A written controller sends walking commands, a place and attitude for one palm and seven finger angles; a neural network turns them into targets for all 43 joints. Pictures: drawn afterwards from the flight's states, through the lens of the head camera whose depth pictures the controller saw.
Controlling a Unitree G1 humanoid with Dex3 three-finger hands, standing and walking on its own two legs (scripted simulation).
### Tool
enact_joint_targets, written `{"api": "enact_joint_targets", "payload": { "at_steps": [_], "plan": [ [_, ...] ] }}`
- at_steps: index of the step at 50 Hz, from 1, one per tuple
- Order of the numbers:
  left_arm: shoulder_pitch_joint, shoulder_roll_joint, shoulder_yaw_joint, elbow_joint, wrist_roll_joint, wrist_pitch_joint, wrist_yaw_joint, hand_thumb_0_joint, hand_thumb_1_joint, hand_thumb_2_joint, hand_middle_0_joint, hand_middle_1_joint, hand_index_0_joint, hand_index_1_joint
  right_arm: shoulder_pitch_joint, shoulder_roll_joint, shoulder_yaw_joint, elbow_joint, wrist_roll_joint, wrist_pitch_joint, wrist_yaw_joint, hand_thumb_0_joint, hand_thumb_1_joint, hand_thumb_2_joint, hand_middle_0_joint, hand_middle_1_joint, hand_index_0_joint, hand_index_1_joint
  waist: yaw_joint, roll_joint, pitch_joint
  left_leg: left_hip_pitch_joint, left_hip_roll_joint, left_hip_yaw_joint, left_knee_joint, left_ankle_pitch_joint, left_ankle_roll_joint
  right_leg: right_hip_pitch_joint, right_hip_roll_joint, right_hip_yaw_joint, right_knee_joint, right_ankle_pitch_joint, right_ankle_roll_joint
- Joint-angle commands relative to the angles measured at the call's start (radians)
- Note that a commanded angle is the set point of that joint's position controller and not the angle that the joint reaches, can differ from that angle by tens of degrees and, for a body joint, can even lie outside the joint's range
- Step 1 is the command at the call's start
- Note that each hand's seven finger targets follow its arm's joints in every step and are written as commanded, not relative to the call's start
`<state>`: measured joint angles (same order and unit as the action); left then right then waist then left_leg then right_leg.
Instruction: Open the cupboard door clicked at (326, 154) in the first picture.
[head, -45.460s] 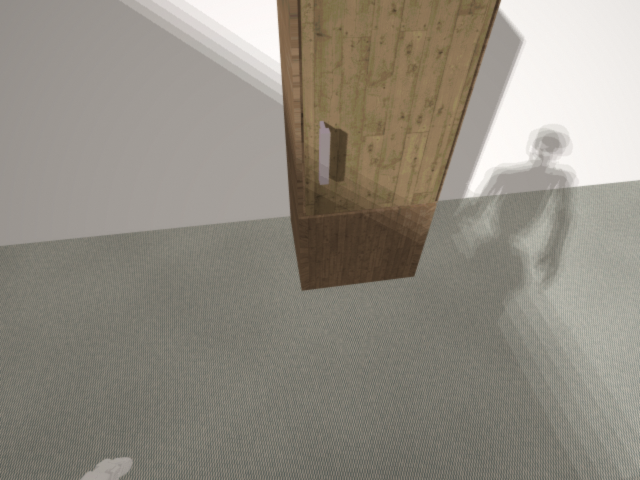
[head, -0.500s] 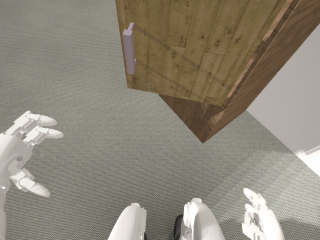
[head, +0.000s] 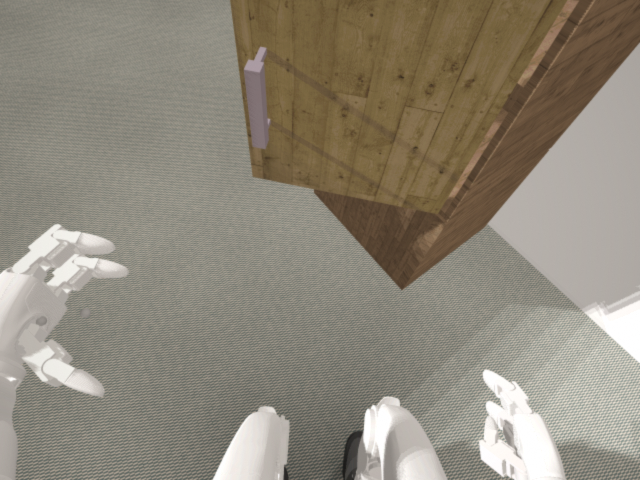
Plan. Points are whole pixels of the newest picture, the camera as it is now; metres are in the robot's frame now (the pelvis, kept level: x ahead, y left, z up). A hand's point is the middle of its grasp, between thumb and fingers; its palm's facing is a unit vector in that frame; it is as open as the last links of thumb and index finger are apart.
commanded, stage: move the hooked fingers beside the handle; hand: left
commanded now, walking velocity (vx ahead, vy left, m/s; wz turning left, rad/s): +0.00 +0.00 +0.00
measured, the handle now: (261, 100) +0.66 +0.14 +0.01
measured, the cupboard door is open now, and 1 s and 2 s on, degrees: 41 41 41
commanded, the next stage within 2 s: none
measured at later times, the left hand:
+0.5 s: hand (133, 230) +0.39 +0.26 +0.04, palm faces -0.13 -0.99 -0.05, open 14.0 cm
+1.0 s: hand (175, 167) +0.49 +0.23 +0.03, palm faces -0.13 -0.99 -0.05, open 14.0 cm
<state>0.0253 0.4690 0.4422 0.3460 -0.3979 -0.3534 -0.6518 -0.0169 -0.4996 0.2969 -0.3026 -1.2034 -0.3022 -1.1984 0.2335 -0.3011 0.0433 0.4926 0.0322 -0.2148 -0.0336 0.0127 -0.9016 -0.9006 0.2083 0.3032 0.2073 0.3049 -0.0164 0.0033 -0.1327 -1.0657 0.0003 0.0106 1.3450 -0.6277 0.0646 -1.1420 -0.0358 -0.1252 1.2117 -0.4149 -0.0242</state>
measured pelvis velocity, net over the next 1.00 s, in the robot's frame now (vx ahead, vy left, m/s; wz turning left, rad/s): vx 0.00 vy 0.00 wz -0.03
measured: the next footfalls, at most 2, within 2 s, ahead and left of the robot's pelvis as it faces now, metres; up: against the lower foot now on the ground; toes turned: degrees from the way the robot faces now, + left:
none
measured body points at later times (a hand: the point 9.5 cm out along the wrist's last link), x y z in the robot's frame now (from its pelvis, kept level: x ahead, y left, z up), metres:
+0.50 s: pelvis +0.00 +0.00 -0.01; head +0.14 +0.03 +0.42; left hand +0.39 +0.31 +0.04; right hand +0.13 -0.26 -0.10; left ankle +0.01 +0.08 -0.62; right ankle +0.09 -0.12 -0.62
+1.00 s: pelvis +0.00 +0.00 -0.02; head +0.17 +0.02 +0.40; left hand +0.49 +0.29 +0.04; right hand +0.06 -0.28 -0.12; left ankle +0.01 +0.08 -0.62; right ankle +0.09 -0.12 -0.62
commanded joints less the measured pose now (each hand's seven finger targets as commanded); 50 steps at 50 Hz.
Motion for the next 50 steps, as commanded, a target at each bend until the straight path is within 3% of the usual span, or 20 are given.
{"api": "enact_joint_targets", "payload": {
  "at_steps": [1, 2, 5, 12, 15, 18, 19, 22, 23, 24, 25, 27, 28, 32, 36, 40, 42, 43, 47, 50],
  "plan": [
    [-0.224, 0.228, 0.064, -0.164, -0.020, -0.050, 0.002, 0.000, -0.500, 0.300, -0.300, -1.200, -0.300, -1.200, 0.014, -0.176, -0.074, -0.109, 0.007, -0.043, -0.020, 0.000, -0.900, -0.900, 0.200, 0.300, 0.200, 0.300, -0.020, 0.110, -0.315, 0.106, -0.008, -0.076, -0.244, 0.270, -0.052, 0.263, 0.053, 0.074, -0.120, -0.011, -0.009],
    [-0.287, 0.234, 0.057, -0.160, -0.019, -0.054, -0.001, 0.000, -0.500, 0.300, -0.300, -1.200, -0.300, -1.200, 0.021, -0.179, -0.073, -0.101, 0.006, -0.044, -0.026, 0.000, -0.900, -0.900, 0.200, 0.300, 0.200, 0.300, -0.035, 0.101, -0.305, 0.099, -0.006, -0.077, -0.231, 0.272, -0.052, 0.244, 0.059, 0.072, -0.109, -0.010, -0.012],
    [-0.400, 0.235, 0.035, -0.116, 0.000, -0.056, 0.001, 0.000, -0.500, 0.300, -0.300, -1.200, -0.300, -1.200, 0.032, -0.187, -0.073, -0.079, 0.007, -0.045, -0.036, 0.000, -0.900, -0.900, 0.200, 0.300, 0.200, 0.300, -0.042, 0.109, -0.326, 0.100, -0.005, -0.082, -0.226, 0.248, -0.052, 0.220, 0.051, 0.076, -0.100, -0.016, -0.009],
    [-0.473, 0.304, 0.066, -0.060, 0.031, -0.025, 0.017, 0.000, -0.500, 0.300, -0.300, -1.200, -0.300, -1.200, 0.047, -0.188, -0.070, -0.082, 0.003, -0.024, -0.031, 0.000, -0.900, -0.900, 0.200, 0.300, 0.200, 0.300, -0.008, 0.156, -0.441, 0.153, -0.002, -0.087, -0.225, 0.416, -0.075, 0.256, 0.045, 0.067, -0.077, 0.076, -0.018],
    [-0.460, 0.313, 0.089, -0.012, 0.042, -0.007, 0.041, 0.000, -0.500, 0.300, -0.300, -1.200, -0.300, -1.200, 0.064, -0.186, -0.071, -0.083, 0.005, -0.001, -0.022, 0.000, -0.900, -0.900, 0.200, 0.300, 0.200, 0.300, -0.007, 0.109, -0.467, 0.159, 0.005, -0.089, -0.227, 0.469, -0.077, 0.269, 0.042, 0.065, -0.081, 0.111, -0.009],
    [-0.516, 0.289, 0.072, 0.057, 0.046, -0.003, 0.054, 0.000, -0.500, 0.300, -0.300, -1.200, -0.300, -1.200, 0.070, -0.182, -0.067, -0.078, 0.006, 0.016, -0.014, 0.000, -0.900, -0.900, 0.200, 0.300, 0.200, 0.300, -0.027, 0.079, -0.441, 0.116, 0.005, -0.076, -0.219, 0.435, -0.070, 0.263, 0.045, 0.069, -0.086, 0.108, -0.006],
    [-0.539, 0.311, 0.091, 0.092, 0.049, -0.003, 0.061, 0.000, -0.500, 0.300, -0.300, -1.200, -0.300, -1.200, 0.075, -0.185, -0.066, -0.073, 0.005, 0.023, -0.014, 0.000, -0.900, -0.900, 0.200, 0.300, 0.200, 0.300, -0.031, 0.058, -0.429, 0.078, 0.004, -0.071, -0.213, 0.387, -0.061, 0.268, 0.044, 0.077, -0.089, 0.091, -0.004],
    [-0.645, 0.298, 0.052, 0.102, 0.066, -0.024, 0.062, 0.000, -0.500, 0.300, -0.300, -1.200, -0.300, -1.200, 0.080, -0.182, -0.062, -0.073, 0.005, 0.033, -0.014, 0.000, -0.900, -0.900, 0.200, 0.300, 0.200, 0.300, -0.045, 0.117, -0.428, 0.073, -0.001, -0.067, -0.216, 0.357, -0.058, 0.249, 0.045, 0.083, -0.087, 0.069, -0.013],
    [-0.678, 0.320, 0.061, 0.114, 0.079, -0.031, 0.061, 0.000, -0.500, 0.300, -0.300, -1.200, -0.300, -1.200, 0.096, -0.189, -0.065, -0.058, 0.003, 0.039, -0.014, 0.000, -0.900, -0.900, 0.200, 0.300, 0.200, 0.300, -0.049, 0.114, -0.448, 0.105, 0.005, -0.072, -0.219, 0.376, -0.063, 0.241, 0.044, 0.081, -0.088, 0.083, -0.012],
    [-0.689, 0.304, 0.044, 0.138, 0.084, -0.037, 0.059, 0.000, -0.500, 0.300, -0.300, -1.200, -0.300, -1.200, 0.102, -0.188, -0.065, -0.053, 0.002, 0.042, -0.013, 0.000, -0.900, -0.900, 0.200, 0.300, 0.200, 0.300, -0.054, 0.124, -0.441, 0.109, 0.004, -0.073, -0.218, 0.370, -0.063, 0.226, 0.044, 0.084, -0.091, 0.078, -0.010],
    [-0.720, 0.313, 0.046, 0.146, 0.089, -0.044, 0.061, 0.000, -0.500, 0.300, -0.300, -1.200, -0.300, -1.200, 0.112, -0.193, -0.067, -0.047, 0.001, 0.046, -0.014, 0.000, -0.900, -0.900, 0.200, 0.300, 0.200, 0.300, -0.064, 0.094, -0.458, 0.108, 0.006, -0.076, -0.213, 0.370, -0.058, 0.228, 0.044, 0.084, -0.091, 0.083, -0.009],
    [-0.808, 0.302, 0.019, 0.158, 0.092, -0.060, 0.053, 0.000, -0.500, 0.300, -0.300, -1.200, -0.300, -1.200, 0.117, -0.191, -0.065, -0.039, 0.000, 0.049, -0.017, 0.000, -0.900, -0.900, 0.200, 0.300, 0.200, 0.300, -0.081, 0.118, -0.464, 0.112, 0.004, -0.075, -0.202, 0.384, -0.057, 0.213, 0.047, 0.084, -0.084, 0.091, -0.013],
    [-0.817, 0.345, 0.052, 0.184, 0.103, -0.064, 0.052, 0.000, -0.500, 0.300, -0.300, -1.200, -0.300, -1.200, 0.131, -0.198, -0.069, -0.022, -0.003, 0.056, -0.016, 0.000, -0.900, -0.900, 0.200, 0.300, 0.200, 0.300, -0.067, 0.135, -0.487, 0.137, 0.008, -0.083, -0.207, 0.402, -0.067, 0.211, 0.046, 0.081, -0.082, 0.095, -0.013],
    [-0.876, 0.353, 0.050, 0.222, 0.114, -0.074, 0.061, 0.000, -0.500, 0.300, -0.300, -1.200, -0.300, -1.200, 0.148, -0.201, -0.071, -0.017, -0.006, 0.075, -0.013, 0.000, -0.900, -0.900, 0.200, 0.300, 0.200, 0.300, -0.072, 0.151, -0.523, 0.185, 0.010, -0.098, -0.197, 0.509, -0.078, 0.190, 0.048, 0.072, -0.070, 0.132, -0.015],
    [-0.961, 0.364, 0.048, 0.346, 0.155, -0.064, 0.094, 0.000, -0.500, 0.300, -0.300, -1.200, -0.300, -1.200, 0.161, -0.199, -0.062, 0.001, -0.010, 0.106, -0.008, 0.000, -0.900, -0.900, 0.200, 0.300, 0.200, 0.300, -0.094, 0.117, -0.473, 0.106, 0.008, -0.086, -0.190, 0.416, -0.057, 0.187, 0.046, 0.078, -0.072, 0.113, -0.008],
    [-1.051, 0.428, 0.079, 0.411, 0.183, -0.079, 0.112, 0.000, -0.500, 0.300, -0.300, -1.200, -0.300, -1.200, 0.184, -0.204, -0.056, 0.010, -0.019, 0.127, -0.003, 0.000, -0.900, -0.900, 0.200, 0.300, 0.200, 0.300, -0.102, 0.139, -0.515, 0.097, 0.005, -0.083, -0.171, 0.446, -0.055, 0.201, 0.047, 0.083, -0.058, 0.145, -0.009],
    [-1.089, 0.411, 0.057, 0.398, 0.183, -0.096, 0.110, 0.000, -0.500, 0.300, -0.300, -1.200, -0.300, -1.200, 0.190, -0.200, -0.056, 0.001, -0.022, 0.135, 0.000, 0.000, -0.900, -0.900, 0.200, 0.300, 0.200, 0.300, -0.109, 0.163, -0.555, 0.127, 0.005, -0.087, -0.162, 0.508, -0.058, 0.206, 0.051, 0.082, -0.051, 0.182, -0.012],
    [-1.073, 0.445, 0.089, 0.436, 0.191, -0.094, 0.110, 0.000, -0.500, 0.300, -0.300, -1.200, -0.300, -1.200, 0.203, -0.206, -0.059, 0.011, -0.024, 0.143, 0.003, 0.000, -0.900, -0.900, 0.200, 0.300, 0.200, 0.300, -0.105, 0.138, -0.575, 0.124, 0.009, -0.086, -0.157, 0.510, -0.056, 0.218, 0.052, 0.085, -0.053, 0.193, -0.008],
    [-1.165, 0.447, 0.067, 0.493, 0.201, -0.097, 0.100, 0.000, -0.500, 0.300, -0.300, -1.200, -0.300, -1.200, 0.204, -0.204, -0.049, 0.013, -0.025, 0.164, 0.004, 0.000, -0.900, -0.900, 0.200, 0.300, 0.200, 0.300, -0.139, 0.131, -0.542, 0.056, 0.005, -0.078, -0.141, 0.455, -0.037, 0.224, 0.054, 0.094, -0.054, 0.193, -0.007],
    [-1.226, 0.492, 0.082, 0.567, 0.224, -0.083, 0.103, 0.000, -0.500, 0.300, -0.300, -1.200, -0.300, -1.200, 0.218, -0.212, -0.041, 0.027, -0.028, 0.181, 0.003, 0.000, -0.900, -0.900, 0.200, 0.300, 0.200, 0.300, -0.162, 0.125, -0.508, -0.002, 0.007, -0.074, -0.131, 0.393, -0.027, 0.202, 0.054, 0.101, -0.058, 0.158, -0.001]
  ]
}}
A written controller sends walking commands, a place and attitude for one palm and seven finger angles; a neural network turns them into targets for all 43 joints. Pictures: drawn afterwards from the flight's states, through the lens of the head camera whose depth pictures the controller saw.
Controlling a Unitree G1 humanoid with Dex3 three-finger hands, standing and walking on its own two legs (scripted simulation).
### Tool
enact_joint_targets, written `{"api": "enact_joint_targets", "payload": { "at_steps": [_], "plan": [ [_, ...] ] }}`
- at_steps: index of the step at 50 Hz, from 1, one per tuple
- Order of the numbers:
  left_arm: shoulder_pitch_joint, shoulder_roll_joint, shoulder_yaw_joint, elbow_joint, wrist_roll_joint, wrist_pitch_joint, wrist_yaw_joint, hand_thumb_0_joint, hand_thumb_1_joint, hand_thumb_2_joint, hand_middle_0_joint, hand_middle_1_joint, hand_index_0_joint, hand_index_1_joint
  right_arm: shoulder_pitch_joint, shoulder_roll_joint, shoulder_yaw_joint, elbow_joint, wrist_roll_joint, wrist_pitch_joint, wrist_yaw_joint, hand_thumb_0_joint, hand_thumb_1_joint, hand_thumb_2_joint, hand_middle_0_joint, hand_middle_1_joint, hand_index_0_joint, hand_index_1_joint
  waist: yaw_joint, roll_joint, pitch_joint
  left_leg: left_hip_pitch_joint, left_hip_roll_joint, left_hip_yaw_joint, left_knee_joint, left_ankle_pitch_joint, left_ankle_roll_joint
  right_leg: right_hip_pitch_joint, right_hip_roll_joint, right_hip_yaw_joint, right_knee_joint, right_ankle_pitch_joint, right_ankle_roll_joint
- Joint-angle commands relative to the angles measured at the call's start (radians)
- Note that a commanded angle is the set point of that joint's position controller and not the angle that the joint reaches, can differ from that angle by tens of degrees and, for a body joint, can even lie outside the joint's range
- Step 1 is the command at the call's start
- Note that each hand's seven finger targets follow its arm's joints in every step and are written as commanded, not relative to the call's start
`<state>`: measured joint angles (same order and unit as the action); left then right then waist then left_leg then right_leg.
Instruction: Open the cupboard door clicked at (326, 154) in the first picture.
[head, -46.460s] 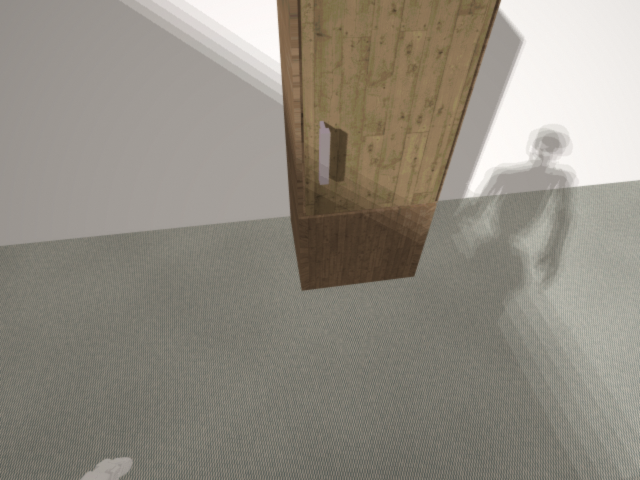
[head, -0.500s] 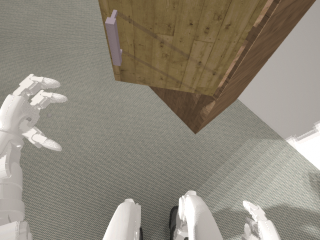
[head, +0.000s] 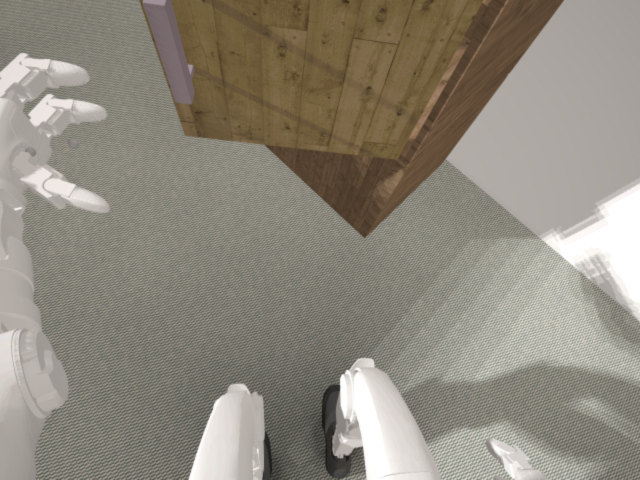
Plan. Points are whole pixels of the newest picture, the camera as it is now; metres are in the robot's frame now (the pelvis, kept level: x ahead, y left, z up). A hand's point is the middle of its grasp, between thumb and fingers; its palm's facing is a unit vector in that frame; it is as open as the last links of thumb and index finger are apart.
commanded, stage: move the hooked fingers beside the handle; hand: left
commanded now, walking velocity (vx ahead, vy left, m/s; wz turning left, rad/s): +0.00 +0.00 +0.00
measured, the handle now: (175, 42) +0.65 +0.16 +0.03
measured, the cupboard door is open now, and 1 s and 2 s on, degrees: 41 41 41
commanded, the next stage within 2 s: slide the fingers in behind the handle in 1.50 s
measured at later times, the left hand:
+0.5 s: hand (108, 72) +0.59 +0.23 +0.04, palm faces -0.09 -0.99 -0.05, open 14.0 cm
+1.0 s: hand (97, 58) +0.61 +0.25 +0.04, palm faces -0.08 -1.00 -0.04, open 14.0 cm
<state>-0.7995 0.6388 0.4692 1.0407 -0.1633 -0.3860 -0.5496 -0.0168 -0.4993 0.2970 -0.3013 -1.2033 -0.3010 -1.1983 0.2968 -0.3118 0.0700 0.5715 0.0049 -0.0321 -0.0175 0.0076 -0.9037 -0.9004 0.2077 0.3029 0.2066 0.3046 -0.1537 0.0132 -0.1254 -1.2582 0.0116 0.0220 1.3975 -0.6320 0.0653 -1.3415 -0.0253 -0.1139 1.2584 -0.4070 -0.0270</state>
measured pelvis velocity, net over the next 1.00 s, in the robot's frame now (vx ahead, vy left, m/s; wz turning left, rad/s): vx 0.01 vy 0.01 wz -0.06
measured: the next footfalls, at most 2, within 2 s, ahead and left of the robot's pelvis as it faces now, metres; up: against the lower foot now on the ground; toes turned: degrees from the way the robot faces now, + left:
none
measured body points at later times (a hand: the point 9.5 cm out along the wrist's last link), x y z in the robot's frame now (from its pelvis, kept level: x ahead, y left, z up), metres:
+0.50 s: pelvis -0.01 +0.01 -0.03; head +0.22 +0.05 +0.36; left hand +0.59 +0.29 +0.04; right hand -0.02 -0.26 -0.11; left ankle +0.01 +0.08 -0.60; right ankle +0.09 -0.11 -0.60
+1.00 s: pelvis +0.01 +0.01 -0.01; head +0.25 +0.07 +0.37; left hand +0.61 +0.30 +0.05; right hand -0.02 -0.24 -0.09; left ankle +0.01 +0.08 -0.60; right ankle +0.09 -0.12 -0.60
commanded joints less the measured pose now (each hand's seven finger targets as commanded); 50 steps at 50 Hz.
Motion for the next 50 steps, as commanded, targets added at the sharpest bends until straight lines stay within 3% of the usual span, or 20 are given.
{"api": "enact_joint_targets", "payload": {
  "at_steps": [1, 7, 8, 12, 17, 23, 26, 29, 31, 33, 35, 38, 39, 42, 44, 45, 48, 49, 50],
  "plan": [
    [-0.434, 0.349, 0.065, -0.141, -0.002, -0.053, 0.004, 0.000, -0.500, 0.300, -0.300, -1.200, -0.300, -1.200, 0.160, -0.204, -0.067, -0.052, -0.004, 0.002, -0.014, 0.000, -0.900, -0.900, 0.200, 0.300, 0.200, 0.300, -0.025, 0.141, -0.543, 0.198, -0.005, -0.089, -0.178, 0.401, -0.028, 0.403, 0.043, 0.091, -0.099, 0.151, 0.001],
    [-0.619, 0.383, 0.039, -0.108, 0.028, -0.063, 0.017, 0.000, -0.500, 0.300, -0.300, -1.200, -0.300, -1.200, 0.185, -0.214, -0.055, -0.037, -0.014, 0.018, -0.014, 0.000, -0.900, -0.900, 0.200, 0.300, 0.200, 0.300, -0.082, 0.207, -0.581, 0.240, 0.000, -0.117, -0.146, 0.434, -0.034, 0.306, 0.050, 0.074, -0.076, 0.139, -0.004],
    [-0.619, 0.418, 0.060, -0.096, 0.041, -0.060, 0.020, 0.000, -0.500, 0.300, -0.300, -1.200, -0.300, -1.200, 0.197, -0.221, -0.055, -0.031, -0.017, 0.023, -0.014, 0.000, -0.900, -0.900, 0.200, 0.300, 0.200, 0.300, -0.075, 0.219, -0.611, 0.258, 0.003, -0.123, -0.143, 0.451, -0.040, 0.305, 0.050, 0.071, -0.070, 0.143, -0.003],
    [-0.691, 0.405, 0.023, -0.044, 0.068, -0.033, 0.031, 0.000, -0.500, 0.300, -0.300, -1.200, -0.300, -1.200, 0.213, -0.221, -0.045, -0.027, -0.022, 0.042, -0.009, 0.000, -0.900, -0.900, 0.200, 0.300, 0.200, 0.300, -0.105, 0.269, -0.604, 0.275, 0.007, -0.138, -0.128, 0.488, -0.048, 0.244, 0.051, 0.057, -0.056, 0.147, -0.006],
    [-0.776, 0.469, 0.033, 0.032, 0.122, 0.012, 0.067, 0.000, -0.500, 0.300, -0.300, -1.200, -0.300, -1.200, 0.241, -0.227, -0.026, -0.036, -0.031, 0.072, -0.007, 0.000, -0.900, -0.900, 0.200, 0.300, 0.200, 0.300, -0.137, 0.263, -0.582, 0.216, 0.010, -0.144, -0.108, 0.463, -0.042, 0.208, 0.054, 0.052, -0.041, 0.140, -0.004],
    [-0.914, 0.542, 0.045, -0.011, 0.174, -0.003, 0.107, 0.000, -0.500, 0.300, -0.300, -1.200, -0.300, -1.200, 0.284, -0.234, -0.020, -0.027, -0.051, 0.100, 0.005, 0.000, -0.900, -0.900, 0.200, 0.300, 0.200, 0.300, -0.163, 0.367, -0.680, 0.312, 0.025, -0.178, -0.083, 0.576, -0.068, 0.162, 0.057, 0.042, -0.019, 0.175, -0.007],
    [-0.929, 0.513, 0.011, 0.075, 0.192, 0.031, 0.113, 0.000, -0.500, 0.300, -0.300, -1.200, -0.300, -1.200, 0.296, -0.233, -0.012, -0.023, -0.054, 0.119, 0.007, 0.000, -0.900, -0.900, 0.200, 0.300, 0.200, 0.300, -0.199, 0.332, -0.602, 0.263, 0.028, -0.177, -0.077, 0.543, -0.056, 0.138, 0.060, 0.036, -0.025, 0.168, -0.002],
    [-0.998, 0.531, -0.013, 0.094, 0.223, 0.060, 0.120, 0.000, -0.500, 0.300, -0.300, -1.200, -0.300, -1.200, 0.315, -0.234, 0.000, -0.020, -0.062, 0.134, 0.004, 0.000, -0.900, -0.900, 0.200, 0.300, 0.200, 0.300, -0.222, 0.358, -0.586, 0.243, 0.029, -0.182, -0.070, 0.530, -0.052, 0.118, 0.057, 0.031, -0.018, 0.166, -0.002],
    [-0.918, 0.570, 0.022, 0.125, 0.236, 0.080, 0.123, 0.000, -0.500, 0.300, -0.300, -1.200, -0.300, -1.200, 0.327, -0.232, 0.005, -0.040, -0.063, 0.146, 0.008, 0.000, -0.900, -0.900, 0.200, 0.300, 0.200, 0.300, -0.197, 0.343, -0.608, 0.225, 0.028, -0.172, -0.067, 0.549, -0.047, 0.160, 0.061, 0.030, -0.016, 0.183, -0.004],
    [-0.889, 0.617, 0.059, 0.070, 0.234, 0.076, 0.117, 0.000, -0.500, 0.300, -0.300, -1.200, -0.300, -1.200, 0.334, -0.232, 0.008, -0.057, -0.066, 0.157, 0.009, 0.000, -0.900, -0.900, 0.200, 0.300, 0.200, 0.300, -0.172, 0.383, -0.671, 0.267, 0.034, -0.182, -0.069, 0.631, -0.055, 0.186, 0.062, 0.029, -0.007, 0.216, -0.007],
    [-0.900, 0.594, 0.052, 0.007, 0.226, 0.073, 0.113, 0.000, -0.500, 0.300, -0.300, -1.200, -0.300, -1.200, 0.331, -0.227, -0.001, -0.059, -0.067, 0.163, 0.016, 0.000, -0.900, -0.900, 0.200, 0.300, 0.200, 0.300, -0.174, 0.404, -0.702, 0.311, 0.041, -0.184, -0.065, 0.676, -0.059, 0.181, 0.065, 0.031, -0.012, 0.241, -0.004],
    [-0.870, 0.606, 0.088, -0.063, 0.200, 0.063, 0.101, 0.000, -0.500, 0.300, -0.300, -1.200, -0.300, -1.200, 0.337, -0.227, -0.011, -0.060, -0.062, 0.172, 0.023, 0.000, -0.900, -0.900, 0.200, 0.300, 0.200, 0.300, -0.163, 0.388, -0.723, 0.350, 0.048, -0.192, -0.078, 0.705, -0.060, 0.210, 0.069, 0.030, -0.022, 0.260, -0.002],
    [-0.879, 0.625, 0.106, -0.102, 0.191, 0.060, 0.100, 0.000, -0.500, 0.300, -0.300, -1.200, -0.300, -1.200, 0.337, -0.227, -0.014, -0.059, -0.062, 0.173, 0.023, 0.000, -0.900, -0.900, 0.200, 0.300, 0.200, 0.300, -0.158, 0.405, -0.739, 0.365, 0.048, -0.190, -0.080, 0.720, -0.061, 0.218, 0.069, 0.032, -0.026, 0.269, 0.000],
    [-0.867, 0.591, 0.105, -0.185, 0.168, 0.058, 0.093, 0.000, -0.500, 0.300, -0.300, -1.200, -0.300, -1.200, 0.338, -0.221, -0.027, -0.049, -0.058, 0.170, 0.032, 0.000, -0.900, -0.900, 0.200, 0.300, 0.200, 0.300, -0.146, 0.473, -0.778, 0.482, 0.056, -0.207, -0.089, 0.822, -0.076, 0.185, 0.068, 0.032, -0.037, 0.283, -0.003],
    [-0.813, 0.560, 0.096, -0.165, 0.161, 0.072, 0.091, 0.000, -0.500, 0.300, -0.300, -1.200, -0.300, -1.200, 0.342, -0.219, -0.029, -0.040, -0.057, 0.172, 0.034, 0.000, -0.900, -0.900, 0.200, 0.300, 0.200, 0.300, -0.140, 0.458, -0.733, 0.497, 0.060, -0.210, -0.102, 0.845, -0.083, 0.176, 0.070, 0.024, -0.052, 0.275, 0.000],
    [-0.781, 0.497, 0.062, -0.120, 0.156, 0.087, 0.090, 0.000, -0.500, 0.300, -0.300, -1.200, -0.300, -1.200, 0.341, -0.216, -0.031, -0.036, -0.056, 0.172, 0.036, 0.000, -0.900, -0.900, 0.200, 0.300, 0.200, 0.300, -0.153, 0.412, -0.683, 0.466, 0.058, -0.202, -0.104, 0.811, -0.073, 0.174, 0.073, 0.024, -0.064, 0.269, 0.001],
    [-0.742, 0.430, 0.014, -0.034, 0.160, 0.112, 0.090, 0.000, -0.500, 0.300, -0.300, -1.200, -0.300, -1.200, 0.339, -0.211, -0.029, -0.028, -0.055, 0.172, 0.033, 0.000, -0.900, -0.900, 0.200, 0.300, 0.200, 0.300, -0.166, 0.367, -0.571, 0.397, 0.057, -0.184, -0.122, 0.720, -0.062, 0.160, 0.077, 0.019, -0.081, 0.228, 0.001],
    [-0.769, 0.407, -0.011, -0.024, 0.161, 0.115, 0.093, 0.000, -0.500, 0.300, -0.300, -1.200, -0.300, -1.200, 0.337, -0.212, -0.029, -0.022, -0.056, 0.171, 0.029, 0.000, -0.900, -0.900, 0.200, 0.300, 0.200, 0.300, -0.183, 0.342, -0.545, 0.372, 0.054, -0.180, -0.119, 0.685, -0.055, 0.151, 0.078, 0.019, -0.083, 0.221, 0.003],
    [-0.776, 0.409, -0.008, -0.014, 0.160, 0.113, 0.097, 0.000, -0.500, 0.300, -0.300, -1.200, -0.300, -1.200, 0.339, -0.211, -0.029, -0.021, -0.058, 0.169, 0.028, 0.000, -0.900, -0.900, 0.200, 0.300, 0.200, 0.300, -0.184, 0.336, -0.536, 0.358, 0.052, -0.179, -0.121, 0.667, -0.055, 0.153, 0.078, 0.018, -0.084, 0.214, 0.003]
  ]
}}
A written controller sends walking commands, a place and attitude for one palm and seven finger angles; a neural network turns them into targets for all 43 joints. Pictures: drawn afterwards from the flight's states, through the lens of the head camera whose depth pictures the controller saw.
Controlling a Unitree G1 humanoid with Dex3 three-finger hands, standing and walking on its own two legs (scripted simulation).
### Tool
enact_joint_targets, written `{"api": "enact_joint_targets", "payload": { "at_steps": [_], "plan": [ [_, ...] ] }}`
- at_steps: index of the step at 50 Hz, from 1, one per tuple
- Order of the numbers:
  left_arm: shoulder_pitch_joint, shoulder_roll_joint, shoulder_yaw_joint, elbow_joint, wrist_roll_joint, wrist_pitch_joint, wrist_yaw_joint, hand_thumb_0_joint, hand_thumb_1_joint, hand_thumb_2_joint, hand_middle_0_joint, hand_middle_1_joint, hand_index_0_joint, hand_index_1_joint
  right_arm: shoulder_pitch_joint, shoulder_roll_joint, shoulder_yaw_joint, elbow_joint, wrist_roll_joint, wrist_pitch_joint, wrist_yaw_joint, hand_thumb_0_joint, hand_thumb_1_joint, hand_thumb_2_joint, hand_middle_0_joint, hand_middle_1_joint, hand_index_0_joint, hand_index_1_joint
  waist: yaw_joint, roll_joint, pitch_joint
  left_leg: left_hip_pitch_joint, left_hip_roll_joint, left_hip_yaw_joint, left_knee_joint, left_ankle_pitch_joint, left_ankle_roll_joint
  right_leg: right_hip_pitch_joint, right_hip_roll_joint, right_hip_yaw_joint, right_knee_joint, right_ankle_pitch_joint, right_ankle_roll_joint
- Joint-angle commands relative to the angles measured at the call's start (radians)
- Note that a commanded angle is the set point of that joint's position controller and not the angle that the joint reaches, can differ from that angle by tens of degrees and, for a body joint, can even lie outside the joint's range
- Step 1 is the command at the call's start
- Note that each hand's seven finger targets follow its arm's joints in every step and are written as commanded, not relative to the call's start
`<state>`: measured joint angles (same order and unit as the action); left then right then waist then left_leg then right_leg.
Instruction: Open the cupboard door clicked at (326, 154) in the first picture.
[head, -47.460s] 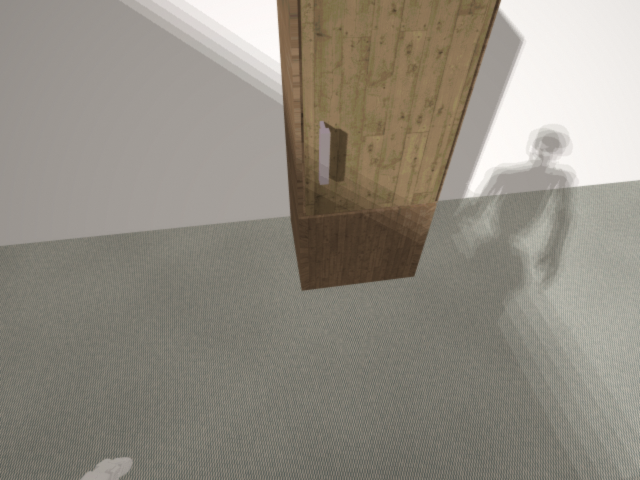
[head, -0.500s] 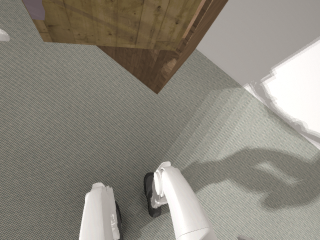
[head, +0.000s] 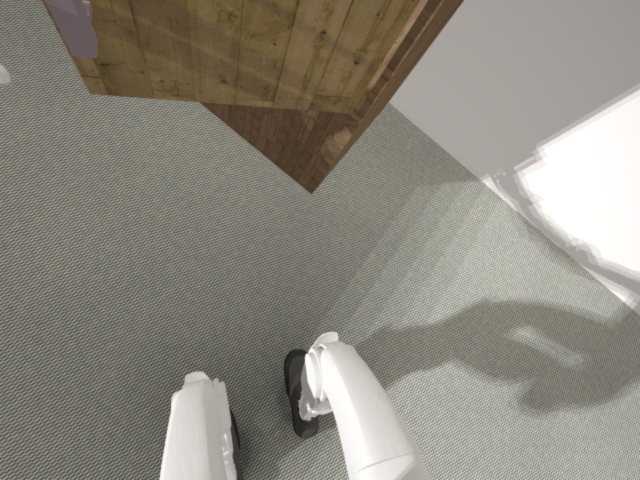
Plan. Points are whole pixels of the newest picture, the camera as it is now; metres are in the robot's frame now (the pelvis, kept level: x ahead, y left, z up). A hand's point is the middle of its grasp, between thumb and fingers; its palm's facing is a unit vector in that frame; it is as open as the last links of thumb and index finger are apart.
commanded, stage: move the hooked fingers beside the handle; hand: left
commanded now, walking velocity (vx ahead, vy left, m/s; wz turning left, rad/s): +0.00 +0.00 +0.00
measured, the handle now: out of the picture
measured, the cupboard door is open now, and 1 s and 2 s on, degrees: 41 41 40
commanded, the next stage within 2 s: slide the fingers in behind the handle in 0.50 s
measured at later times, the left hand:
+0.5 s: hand out of the picture +0.58 +0.25 +0.05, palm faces -0.01 -1.00 -0.06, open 14.0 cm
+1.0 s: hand (1, 10) +0.59 +0.23 +0.04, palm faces -0.03 -1.00 -0.04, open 14.0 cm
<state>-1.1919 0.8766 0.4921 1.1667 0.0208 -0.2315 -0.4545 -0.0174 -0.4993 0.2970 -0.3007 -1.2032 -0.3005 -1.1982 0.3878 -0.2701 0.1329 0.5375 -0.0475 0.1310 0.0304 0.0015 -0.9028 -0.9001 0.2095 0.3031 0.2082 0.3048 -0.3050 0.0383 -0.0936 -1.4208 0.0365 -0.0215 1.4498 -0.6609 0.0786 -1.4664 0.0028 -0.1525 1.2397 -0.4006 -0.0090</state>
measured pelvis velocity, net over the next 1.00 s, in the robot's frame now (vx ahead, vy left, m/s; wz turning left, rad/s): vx -0.01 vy -0.01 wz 0.00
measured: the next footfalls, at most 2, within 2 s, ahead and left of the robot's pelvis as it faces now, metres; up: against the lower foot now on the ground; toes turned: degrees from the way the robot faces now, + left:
none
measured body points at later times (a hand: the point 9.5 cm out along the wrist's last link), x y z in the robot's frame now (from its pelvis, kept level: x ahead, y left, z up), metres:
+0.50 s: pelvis -0.01 -0.01 -0.01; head +0.23 +0.05 +0.37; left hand +0.58 +0.30 +0.05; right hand -0.02 -0.26 -0.10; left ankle -0.01 +0.06 -0.59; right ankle +0.08 -0.13 -0.59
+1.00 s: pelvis -0.01 -0.01 -0.01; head +0.22 +0.06 +0.37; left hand +0.58 +0.29 +0.04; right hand -0.03 -0.27 -0.09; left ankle -0.01 +0.06 -0.59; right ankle +0.08 -0.13 -0.59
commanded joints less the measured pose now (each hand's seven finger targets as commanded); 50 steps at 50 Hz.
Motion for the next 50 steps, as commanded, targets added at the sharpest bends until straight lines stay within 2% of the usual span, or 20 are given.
{"api": "enact_joint_targets", "payload": {
  "at_steps": [1, 7, 8, 10, 11, 13, 16, 18, 19, 21, 23, 26, 28, 30, 31, 33, 37, 39, 44, 50],
  "plan": [
    [-0.380, 0.163, -0.036, -0.137, -0.024, -0.049, 0.005, 0.000, -0.500, 0.300, -0.300, -1.200, -0.300, -1.200, 0.246, -0.252, -0.092, 0.011, -0.006, 0.005, -0.021, 0.000, -0.900, -0.900, 0.200, 0.300, 0.200, 0.300, -0.030, 0.308, -0.567, 0.516, 0.024, -0.133, -0.176, 0.692, -0.069, 0.283, 0.050, 0.058, -0.065, 0.207, -0.017],
    [-0.455, 0.144, -0.039, -0.200, -0.035, -0.136, 0.034, 0.000, -0.500, 0.300, -0.300, -1.200, -0.300, -1.200, 0.231, -0.247, -0.103, 0.023, -0.016, -0.006, -0.022, 0.000, -0.900, -0.900, 0.200, 0.300, 0.200, 0.300, -0.029, 0.393, -0.629, 0.629, 0.026, -0.155, -0.160, 0.807, -0.101, 0.228, 0.045, 0.059, -0.048, 0.232, -0.026],
    [-0.420, 0.170, -0.013, -0.168, -0.032, -0.140, 0.037, 0.000, -0.500, 0.300, -0.300, -1.200, -0.300, -1.200, 0.230, -0.250, -0.099, 0.020, -0.015, -0.002, -0.022, 0.000, -0.900, -0.900, 0.200, 0.300, 0.200, 0.300, -0.017, 0.373, -0.632, 0.626, 0.027, -0.156, -0.163, 0.816, -0.105, 0.250, 0.047, 0.058, -0.048, 0.234, -0.027],
    [-0.409, 0.185, -0.005, -0.130, -0.026, -0.141, 0.043, 0.000, -0.500, 0.300, -0.300, -1.200, -0.300, -1.200, 0.221, -0.249, -0.094, 0.013, -0.012, 0.003, -0.022, 0.000, -0.900, -0.900, 0.200, 0.300, 0.200, 0.300, -0.017, 0.336, -0.608, 0.572, 0.021, -0.147, -0.165, 0.771, -0.096, 0.276, 0.047, 0.060, -0.049, 0.225, -0.025],
    [-0.424, 0.155, -0.033, -0.123, -0.021, -0.136, 0.045, 0.000, -0.500, 0.300, -0.300, -1.200, -0.300, -1.200, 0.211, -0.246, -0.092, 0.010, -0.013, 0.004, -0.020, 0.000, -0.900, -0.900, 0.200, 0.300, 0.200, 0.300, -0.027, 0.333, -0.598, 0.538, 0.017, -0.133, -0.159, 0.736, -0.086, 0.281, 0.047, 0.064, -0.047, 0.223, -0.025],
    [-0.430, 0.189, -0.025, -0.117, 0.001, -0.134, 0.051, 0.000, -0.500, 0.300, -0.300, -1.200, -0.300, -1.200, 0.214, -0.248, -0.087, 0.005, -0.011, 0.009, -0.020, 0.000, -0.900, -0.900, 0.200, 0.300, 0.200, 0.300, -0.020, 0.354, -0.602, 0.541, 0.018, -0.136, -0.160, 0.729, -0.088, 0.275, 0.045, 0.065, -0.039, 0.212, -0.027],
    [-0.458, 0.251, 0.006, -0.115, 0.010, -0.134, 0.059, 0.000, -0.500, 0.300, -0.300, -1.200, -0.300, -1.200, 0.205, -0.249, -0.078, -0.010, -0.010, 0.013, -0.023, 0.000, -0.900, -0.900, 0.200, 0.300, 0.200, 0.300, -0.022, 0.322, -0.614, 0.465, 0.009, -0.122, -0.150, 0.660, -0.075, 0.321, 0.045, 0.071, -0.030, 0.213, -0.025],
    [-0.480, 0.269, 0.019, -0.160, 0.003, -0.148, 0.053, 0.000, -0.500, 0.300, -0.300, -1.200, -0.300, -1.200, 0.206, -0.250, -0.080, -0.014, -0.009, 0.010, -0.022, 0.000, -0.900, -0.900, 0.200, 0.300, 0.200, 0.300, -0.019, 0.347, -0.685, 0.493, 0.009, -0.124, -0.145, 0.677, -0.075, 0.342, 0.044, 0.077, -0.024, 0.232, -0.026],
    [-0.493, 0.307, 0.048, -0.177, 0.000, -0.156, 0.053, 0.000, -0.500, 0.300, -0.300, -1.200, -0.300, -1.200, 0.205, -0.252, -0.080, -0.012, -0.010, 0.009, -0.024, 0.000, -0.900, -0.900, 0.200, 0.300, 0.200, 0.300, -0.013, 0.354, -0.708, 0.497, 0.010, -0.125, -0.142, 0.680, -0.077, 0.351, 0.044, 0.078, -0.021, 0.238, -0.025],
    [-0.491, 0.276, 0.025, -0.176, -0.007, -0.156, 0.043, 0.000, -0.500, 0.300, -0.300, -1.200, -0.300, -1.200, 0.202, -0.250, -0.081, -0.009, -0.007, 0.007, -0.019, 0.000, -0.900, -0.900, 0.200, 0.300, 0.200, 0.300, -0.022, 0.347, -0.721, 0.497, 0.008, -0.126, -0.141, 0.668, -0.074, 0.358, 0.045, 0.080, -0.026, 0.239, -0.023],
    [-0.470, 0.293, 0.032, -0.167, -0.004, -0.148, 0.028, 0.000, -0.500, 0.300, -0.300, -1.200, -0.300, -1.200, 0.208, -0.252, -0.078, -0.008, -0.004, 0.008, -0.018, 0.000, -0.900, -0.900, 0.200, 0.300, 0.200, 0.300, -0.013, 0.358, -0.717, 0.497, 0.010, -0.126, -0.143, 0.671, -0.073, 0.363, 0.044, 0.081, -0.025, 0.235, -0.024],
    [-0.476, 0.262, -0.003, -0.097, 0.000, -0.105, 0.017, 0.000, -0.500, 0.300, -0.300, -1.200, -0.300, -1.200, 0.212, -0.253, -0.073, 0.000, -0.001, 0.010, -0.021, 0.000, -0.900, -0.900, 0.200, 0.300, 0.200, 0.300, -0.041, 0.296, -0.643, 0.400, 0.006, -0.112, -0.140, 0.565, -0.050, 0.355, 0.045, 0.080, -0.032, 0.204, -0.018],
    [-0.464, 0.275, -0.006, -0.066, 0.008, -0.086, 0.010, 0.000, -0.500, 0.300, -0.300, -1.200, -0.300, -1.200, 0.219, -0.256, -0.067, -0.002, 0.001, 0.010, -0.025, 0.000, -0.900, -0.900, 0.200, 0.300, 0.200, 0.300, -0.039, 0.292, -0.614, 0.380, 0.005, -0.112, -0.146, 0.538, -0.047, 0.346, 0.045, 0.077, -0.031, 0.186, -0.020],
    [-0.473, 0.297, 0.003, -0.068, 0.012, -0.079, 0.010, 0.000, -0.500, 0.300, -0.300, -1.200, -0.300, -1.200, 0.224, -0.256, -0.065, -0.005, 0.000, 0.008, -0.027, 0.000, -0.900, -0.900, 0.200, 0.300, 0.200, 0.300, -0.036, 0.300, -0.626, 0.357, 0.001, -0.104, -0.139, 0.525, -0.044, 0.353, 0.045, 0.080, -0.029, 0.185, -0.020],
    [-0.490, 0.278, -0.010, -0.084, 0.008, -0.080, 0.012, 0.000, -0.500, 0.300, -0.300, -1.200, -0.300, -1.200, 0.222, -0.255, -0.065, -0.006, -0.002, 0.005, -0.028, 0.000, -0.900, -0.900, 0.200, 0.300, 0.200, 0.300, -0.047, 0.294, -0.641, 0.355, 0.001, -0.103, -0.133, 0.528, -0.041, 0.354, 0.045, 0.083, -0.027, 0.194, -0.019],
    [-0.486, 0.249, -0.024, -0.103, 0.006, -0.090, 0.013, 0.000, -0.500, 0.300, -0.300, -1.200, -0.300, -1.200, 0.229, -0.253, -0.071, -0.001, -0.003, 0.001, -0.023, 0.000, -0.900, -0.900, 0.200, 0.300, 0.200, 0.300, -0.042, 0.331, -0.665, 0.407, 0.004, -0.111, -0.134, 0.558, -0.050, 0.328, 0.045, 0.079, -0.025, 0.197, -0.022],
    [-0.492, 0.284, 0.016, -0.156, -0.004, -0.110, 0.023, 0.000, -0.500, 0.300, -0.300, -1.200, -0.300, -1.200, 0.234, -0.253, -0.076, 0.002, -0.007, -0.002, -0.019, 0.000, -0.900, -0.900, 0.200, 0.300, 0.200, 0.300, -0.027, 0.359, -0.702, 0.438, 0.006, -0.116, -0.131, 0.602, -0.055, 0.344, 0.045, 0.081, -0.018, 0.223, -0.027],
    [-0.488, 0.237, -0.008, -0.173, -0.007, -0.106, 0.028, 0.000, -0.500, 0.300, -0.300, -1.200, -0.300, -1.200, 0.228, -0.252, -0.082, 0.005, -0.008, -0.001, -0.015, 0.000, -0.900, -0.900, 0.200, 0.300, 0.200, 0.300, -0.028, 0.381, -0.698, 0.470, 0.009, -0.117, -0.132, 0.622, -0.060, 0.319, 0.045, 0.077, -0.023, 0.222, -0.024],
    [-0.492, 0.212, -0.027, -0.154, 0.007, -0.093, 0.056, 0.000, -0.500, 0.300, -0.300, -1.200, -0.300, -1.200, 0.224, -0.250, -0.079, 0.003, -0.005, 0.006, -0.014, 0.000, -0.900, -0.900, 0.200, 0.300, 0.200, 0.300, -0.035, 0.353, -0.639, 0.444, 0.009, -0.120, -0.148, 0.574, -0.058, 0.299, 0.046, 0.073, -0.027, 0.186, -0.022],
    [-0.512, 0.173, -0.032, -0.191, 0.004, -0.124, 0.090, 0.000, -0.500, 0.300, -0.300, -1.200, -0.300, -1.200, 0.230, -0.247, -0.088, 0.014, -0.011, 0.000, -0.008, 0.000, -0.900, -0.900, 0.200, 0.300, 0.200, 0.300, -0.035, 0.372, -0.689, 0.525, 0.014, -0.146, -0.149, 0.645, -0.080, 0.277, 0.044, 0.068, -0.023, 0.201, -0.023]
  ]
}}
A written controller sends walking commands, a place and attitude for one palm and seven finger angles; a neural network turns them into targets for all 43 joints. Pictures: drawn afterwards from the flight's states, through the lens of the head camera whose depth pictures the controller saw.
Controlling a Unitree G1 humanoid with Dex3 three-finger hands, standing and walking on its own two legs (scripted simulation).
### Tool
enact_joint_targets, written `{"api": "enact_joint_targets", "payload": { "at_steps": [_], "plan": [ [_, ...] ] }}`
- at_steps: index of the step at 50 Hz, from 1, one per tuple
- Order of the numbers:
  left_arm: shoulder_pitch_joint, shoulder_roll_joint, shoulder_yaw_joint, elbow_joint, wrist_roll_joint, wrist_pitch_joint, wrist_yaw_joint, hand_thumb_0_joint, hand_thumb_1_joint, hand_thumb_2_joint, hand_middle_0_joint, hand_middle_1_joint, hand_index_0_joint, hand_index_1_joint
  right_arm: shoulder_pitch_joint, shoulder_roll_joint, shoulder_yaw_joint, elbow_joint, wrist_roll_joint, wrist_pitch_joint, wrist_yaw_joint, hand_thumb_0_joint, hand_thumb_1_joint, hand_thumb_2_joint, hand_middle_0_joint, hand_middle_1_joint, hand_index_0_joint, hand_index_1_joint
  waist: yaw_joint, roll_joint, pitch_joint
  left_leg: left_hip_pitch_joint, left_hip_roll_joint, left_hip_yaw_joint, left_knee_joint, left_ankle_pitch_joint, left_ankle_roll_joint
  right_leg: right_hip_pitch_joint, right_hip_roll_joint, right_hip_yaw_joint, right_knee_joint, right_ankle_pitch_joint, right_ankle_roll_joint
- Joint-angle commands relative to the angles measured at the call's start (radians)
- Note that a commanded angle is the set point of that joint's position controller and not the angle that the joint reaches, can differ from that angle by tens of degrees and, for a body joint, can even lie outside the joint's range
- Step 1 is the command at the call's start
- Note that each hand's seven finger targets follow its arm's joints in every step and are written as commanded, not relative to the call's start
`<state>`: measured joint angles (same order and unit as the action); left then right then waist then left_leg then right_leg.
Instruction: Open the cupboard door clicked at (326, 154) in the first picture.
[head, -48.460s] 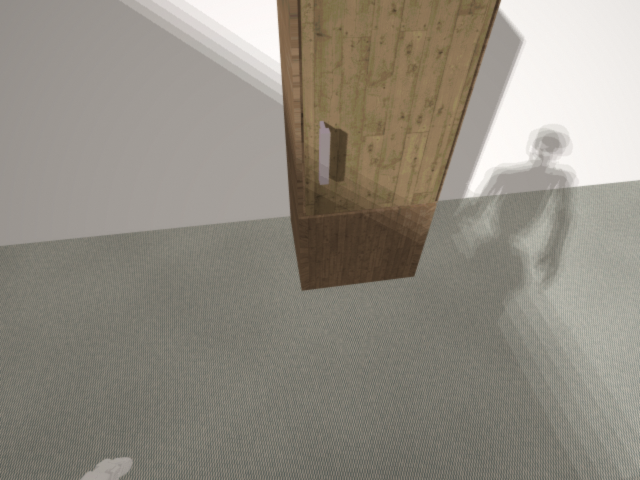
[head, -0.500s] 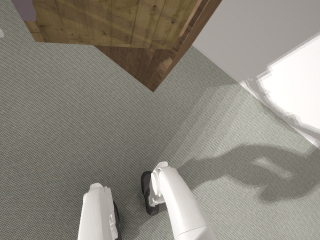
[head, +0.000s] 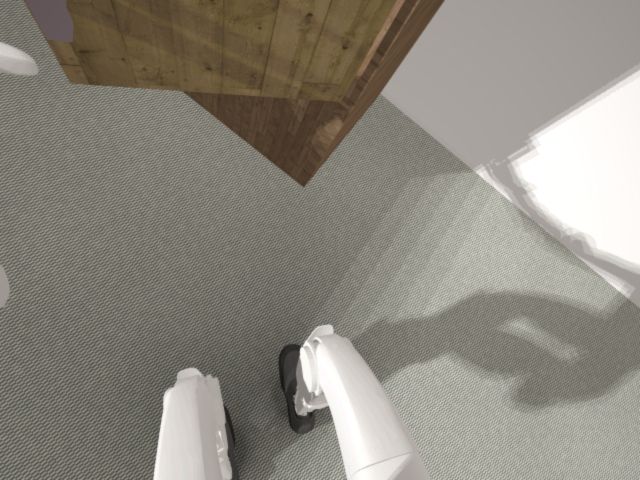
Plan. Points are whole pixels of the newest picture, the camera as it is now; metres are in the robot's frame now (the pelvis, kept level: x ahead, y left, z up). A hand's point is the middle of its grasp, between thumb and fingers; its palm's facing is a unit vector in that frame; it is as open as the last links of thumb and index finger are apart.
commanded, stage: slide the fingers in behind the handle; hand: left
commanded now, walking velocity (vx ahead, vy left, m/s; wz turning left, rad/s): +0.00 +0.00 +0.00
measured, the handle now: out of the picture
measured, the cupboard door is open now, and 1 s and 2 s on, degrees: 41 40 38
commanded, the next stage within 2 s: close the thumb around the handle in 1.20 s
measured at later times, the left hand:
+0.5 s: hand out of the picture +0.59 +0.22 +0.05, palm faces +0.01 -1.00 -0.03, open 14.5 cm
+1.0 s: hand out of the picture +0.59 +0.19 +0.05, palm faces -0.06 -1.00 -0.06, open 14.9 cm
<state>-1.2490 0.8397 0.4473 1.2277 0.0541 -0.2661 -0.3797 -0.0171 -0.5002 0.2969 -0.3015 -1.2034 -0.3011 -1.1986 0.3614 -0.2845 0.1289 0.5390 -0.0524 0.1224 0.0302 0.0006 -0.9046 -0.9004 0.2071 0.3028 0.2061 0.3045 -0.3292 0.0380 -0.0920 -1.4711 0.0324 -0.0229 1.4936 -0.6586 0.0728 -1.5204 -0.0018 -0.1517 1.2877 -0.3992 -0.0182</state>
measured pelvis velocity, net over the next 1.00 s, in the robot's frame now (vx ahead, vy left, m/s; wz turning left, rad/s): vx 0.01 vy -0.01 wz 0.04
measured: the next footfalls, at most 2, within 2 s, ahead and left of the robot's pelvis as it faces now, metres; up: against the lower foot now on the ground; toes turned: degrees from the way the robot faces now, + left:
none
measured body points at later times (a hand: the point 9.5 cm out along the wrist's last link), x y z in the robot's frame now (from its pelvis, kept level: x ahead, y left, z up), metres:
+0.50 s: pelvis +0.01 +0.00 +0.01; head +0.24 +0.06 +0.40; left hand +0.59 +0.28 +0.05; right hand -0.01 -0.26 -0.07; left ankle +0.00 +0.07 -0.57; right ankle +0.09 -0.12 -0.57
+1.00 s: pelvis +0.01 -0.01 +0.01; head +0.23 +0.06 +0.40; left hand +0.59 +0.25 +0.06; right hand +0.00 -0.27 -0.07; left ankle +0.00 +0.07 -0.57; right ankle +0.09 -0.12 -0.57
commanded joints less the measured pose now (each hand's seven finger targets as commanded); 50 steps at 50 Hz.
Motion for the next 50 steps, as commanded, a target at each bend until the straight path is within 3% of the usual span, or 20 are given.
{"api": "enact_joint_targets", "payload": {
  "at_steps": [1, 7, 14, 18, 21, 22, 23, 24, 28, 30, 31, 35, 40, 43, 46, 49, 50],
  "plan": [
    [-0.452, 0.193, 0.007, -0.256, -0.034, -0.092, 0.018, 0.000, -0.500, 0.300, -0.300, -1.200, -0.300, -1.200, 0.257, -0.231, -0.086, 0.013, -0.007, 0.008, -0.007, 0.000, -0.900, -0.900, 0.200, 0.300, 0.200, 0.300, -0.010, 0.378, -0.690, 0.589, 0.018, -0.144, -0.194, 0.662, -0.076, 0.329, 0.048, 0.068, -0.076, 0.206, -0.013],
    [-0.454, 0.091, -0.048, -0.266, -0.048, -0.099, 0.022, 0.000, -0.500, 0.300, -0.300, -1.200, -0.300, -1.200, 0.261, -0.226, -0.096, 0.030, -0.010, 0.005, -0.001, 0.000, -0.900, -0.900, 0.200, 0.300, 0.200, 0.300, -0.025, 0.365, -0.679, 0.637, 0.023, -0.157, -0.205, 0.689, -0.081, 0.304, 0.048, 0.065, -0.089, 0.213, -0.014],
    [-0.460, 0.039, -0.075, -0.260, -0.052, -0.111, 0.039, 0.000, -0.500, 0.300, -0.300, -1.200, -0.300, -1.200, 0.265, -0.221, -0.102, 0.053, -0.015, 0.002, 0.002, 0.000, -0.900, -0.900, 0.200, 0.300, 0.200, 0.300, -0.021, 0.382, -0.675, 0.673, 0.023, -0.165, -0.209, 0.724, -0.097, 0.281, 0.047, 0.061, -0.094, 0.213, -0.016],
    [-0.495, -0.033, -0.130, -0.238, -0.052, -0.117, 0.049, 0.000, -0.500, 0.300, -0.300, -1.200, -0.300, -1.200, 0.269, -0.216, -0.104, 0.068, -0.019, 0.000, 0.003, 0.000, -0.900, -0.900, 0.200, 0.300, 0.200, 0.300, -0.048, 0.350, -0.636, 0.657, 0.022, -0.165, -0.216, 0.684, -0.091, 0.280, 0.048, 0.057, -0.102, 0.210, -0.017],
    [-0.494, -0.079, -0.161, -0.239, -0.053, -0.121, 0.055, 0.000, -0.500, 0.300, -0.300, -1.200, -0.300, -1.200, 0.265, -0.211, -0.109, 0.075, -0.023, -0.003, 0.009, 0.000, -0.900, -0.900, 0.200, 0.300, 0.200, 0.300, -0.045, 0.378, -0.664, 0.667, 0.014, -0.154, -0.209, 0.697, -0.093, 0.287, 0.048, 0.061, -0.105, 0.223, -0.020],
    [-0.503, -0.068, -0.154, -0.252, -0.052, -0.129, 0.057, 0.000, -0.500, 0.300, -0.300, -1.200, -0.300, -1.200, 0.272, -0.211, -0.112, 0.078, -0.025, -0.003, 0.008, 0.000, -0.900, -0.900, 0.200, 0.300, 0.200, 0.300, -0.045, 0.384, -0.670, 0.699, 0.019, -0.167, -0.212, 0.727, -0.098, 0.278, 0.045, 0.058, -0.103, 0.227, -0.021],
    [-0.480, -0.101, -0.176, -0.238, -0.053, -0.126, 0.055, 0.000, -0.500, 0.300, -0.300, -1.200, -0.300, -1.200, 0.268, -0.210, -0.112, 0.078, -0.023, -0.003, 0.011, 0.000, -0.900, -0.900, 0.200, 0.300, 0.200, 0.300, -0.040, 0.389, -0.668, 0.701, 0.017, -0.164, -0.215, 0.721, -0.100, 0.277, 0.048, 0.058, -0.107, 0.221, -0.021],
    [-0.487, -0.091, -0.167, -0.238, -0.056, -0.127, 0.060, 0.000, -0.500, 0.300, -0.300, -1.200, -0.300, -1.200, 0.268, -0.212, -0.113, 0.085, -0.025, -0.002, 0.010, 0.000, -0.900, -0.900, 0.200, 0.300, 0.200, 0.300, -0.044, 0.385, -0.654, 0.703, 0.018, -0.167, -0.219, 0.722, -0.102, 0.271, 0.048, 0.054, -0.109, 0.222, -0.021],
    [-0.503, -0.162, -0.214, -0.270, -0.061, -0.135, 0.064, 0.000, -0.500, 0.300, -0.300, -1.200, -0.300, -1.200, 0.266, -0.208, -0.122, 0.095, -0.029, -0.004, 0.016, 0.000, -0.900, -0.900, 0.200, 0.300, 0.200, 0.300, -0.049, 0.410, -0.678, 0.756, 0.021, -0.173, -0.215, 0.767, -0.108, 0.254, 0.047, 0.055, -0.115, 0.239, -0.022],
    [-0.485, -0.157, -0.206, -0.239, -0.060, -0.130, 0.069, 0.000, -0.500, 0.300, -0.300, -1.200, -0.300, -1.200, 0.263, -0.209, -0.121, 0.096, -0.030, -0.002, 0.016, 0.000, -0.900, -0.900, 0.200, 0.300, 0.200, 0.300, -0.050, 0.366, -0.656, 0.710, 0.014, -0.158, -0.216, 0.726, -0.099, 0.284, 0.049, 0.055, -0.118, 0.237, -0.022],
    [-0.489, -0.176, -0.218, -0.217, -0.060, -0.126, 0.072, 0.000, -0.500, 0.300, -0.300, -1.200, -0.300, -1.200, 0.262, -0.206, -0.120, 0.099, -0.029, -0.003, 0.017, 0.000, -0.900, -0.900, 0.200, 0.300, 0.200, 0.300, -0.062, 0.338, -0.637, 0.672, 0.010, -0.149, -0.217, 0.677, -0.089, 0.298, 0.051, 0.058, -0.124, 0.231, -0.021],
    [-0.519, -0.209, -0.245, -0.252, -0.059, -0.141, 0.080, 0.000, -0.500, 0.300, -0.300, -1.200, -0.300, -1.200, 0.256, -0.203, -0.125, 0.108, -0.035, -0.009, 0.021, 0.000, -0.900, -0.900, 0.200, 0.300, 0.200, 0.300, -0.059, 0.401, -0.656, 0.725, 0.011, -0.158, -0.222, 0.708, -0.099, 0.274, 0.047, 0.055, -0.123, 0.233, -0.026],
    [-0.490, -0.221, -0.242, -0.204, -0.063, -0.143, 0.087, 0.000, -0.500, 0.300, -0.300, -1.200, -0.300, -1.200, 0.255, -0.203, -0.124, 0.108, -0.034, -0.011, 0.023, 0.000, -0.900, -0.900, 0.200, 0.300, 0.200, 0.300, -0.065, 0.322, -0.625, 0.646, 0.005, -0.142, -0.223, 0.633, -0.081, 0.315, 0.050, 0.059, -0.127, 0.226, -0.025],
    [-0.508, -0.160, -0.210, -0.211, -0.055, -0.153, 0.091, 0.000, -0.500, 0.300, -0.300, -1.200, -0.300, -1.200, 0.254, -0.202, -0.121, 0.107, -0.036, -0.014, 0.025, 0.000, -0.900, -0.900, 0.200, 0.300, 0.200, 0.300, -0.053, 0.361, -0.646, 0.632, -0.003, -0.128, -0.217, 0.630, -0.080, 0.339, 0.049, 0.065, -0.120, 0.236, -0.031],
    [-0.477, -0.152, -0.203, -0.196, -0.052, -0.156, 0.089, 0.000, -0.500, 0.300, -0.300, -1.200, -0.300, -1.200, 0.250, -0.199, -0.118, 0.097, -0.033, -0.012, 0.025, 0.000, -0.900, -0.900, 0.200, 0.300, 0.200, 0.300, -0.045, 0.332, -0.641, 0.606, -0.005, -0.118, -0.218, 0.618, -0.072, 0.366, 0.050, 0.069, -0.121, 0.240, -0.031],
    [-0.484, -0.173, -0.218, -0.203, -0.053, -0.156, 0.083, 0.000, -0.500, 0.300, -0.300, -1.200, -0.300, -1.200, 0.247, -0.199, -0.119, 0.092, -0.030, -0.009, 0.024, 0.000, -0.900, -0.900, 0.200, 0.300, 0.200, 0.300, -0.044, 0.360, -0.645, 0.645, 0.004, -0.140, -0.222, 0.661, -0.083, 0.326, 0.049, 0.061, -0.111, 0.233, -0.031],
    [-0.478, -0.147, -0.180, -0.196, -0.067, -0.150, 0.088, 0.000, -0.500, 0.300, -0.300, -1.200, -0.300, -1.200, 0.249, -0.203, -0.119, 0.089, -0.030, -0.008, 0.021, 0.000, -0.900, -0.900, 0.200, 0.300, 0.200, 0.300, -0.040, 0.339, -0.647, 0.634, 0.002, -0.137, -0.218, 0.659, -0.082, 0.337, 0.051, 0.061, -0.110, 0.239, -0.029]
  ]
}}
